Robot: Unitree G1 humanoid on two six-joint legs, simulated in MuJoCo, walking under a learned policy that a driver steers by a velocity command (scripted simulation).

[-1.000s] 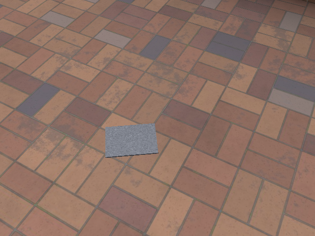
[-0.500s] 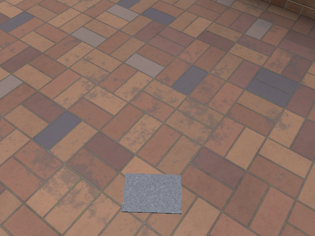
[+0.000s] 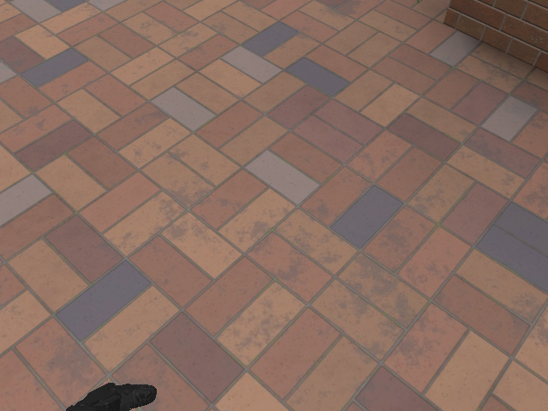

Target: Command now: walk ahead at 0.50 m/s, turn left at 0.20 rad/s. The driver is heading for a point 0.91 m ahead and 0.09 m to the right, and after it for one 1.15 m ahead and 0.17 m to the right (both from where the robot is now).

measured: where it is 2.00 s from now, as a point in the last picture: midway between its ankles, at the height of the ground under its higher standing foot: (300, 209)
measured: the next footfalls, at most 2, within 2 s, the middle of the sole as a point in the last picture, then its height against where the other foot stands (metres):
right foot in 0.04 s outside the picture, level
left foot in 0.58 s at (224, 406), level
